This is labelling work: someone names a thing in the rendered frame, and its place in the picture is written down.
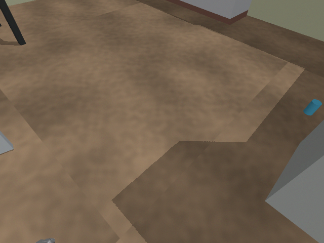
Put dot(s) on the can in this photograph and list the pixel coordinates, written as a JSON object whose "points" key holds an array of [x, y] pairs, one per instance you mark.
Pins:
{"points": [[312, 107]]}

